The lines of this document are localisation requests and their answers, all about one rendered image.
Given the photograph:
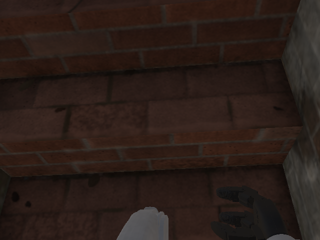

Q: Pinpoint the robot left thigh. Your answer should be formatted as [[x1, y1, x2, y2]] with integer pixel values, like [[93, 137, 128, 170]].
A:
[[116, 209, 169, 240]]

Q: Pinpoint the left robot shin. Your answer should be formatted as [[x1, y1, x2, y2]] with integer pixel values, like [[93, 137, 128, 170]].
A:
[[144, 207, 159, 213]]

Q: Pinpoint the robot right hand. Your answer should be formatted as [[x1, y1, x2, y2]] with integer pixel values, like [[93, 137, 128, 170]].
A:
[[210, 185, 289, 240]]

